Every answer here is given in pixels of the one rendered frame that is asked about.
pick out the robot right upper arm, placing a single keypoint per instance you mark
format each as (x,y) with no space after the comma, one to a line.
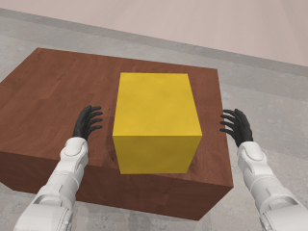
(290,218)

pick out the right robot hand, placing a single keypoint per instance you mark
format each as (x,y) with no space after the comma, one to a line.
(241,127)

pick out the carton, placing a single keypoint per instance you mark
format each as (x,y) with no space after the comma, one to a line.
(156,127)

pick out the robot left upper arm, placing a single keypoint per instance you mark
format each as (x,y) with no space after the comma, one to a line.
(40,217)

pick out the left robot hand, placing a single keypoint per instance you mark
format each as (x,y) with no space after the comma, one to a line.
(82,127)

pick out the pedestal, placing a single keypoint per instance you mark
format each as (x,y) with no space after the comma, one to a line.
(41,100)

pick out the right robot forearm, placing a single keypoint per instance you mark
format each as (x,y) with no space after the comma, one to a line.
(264,186)

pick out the left robot forearm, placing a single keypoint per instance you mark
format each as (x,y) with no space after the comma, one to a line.
(66,178)

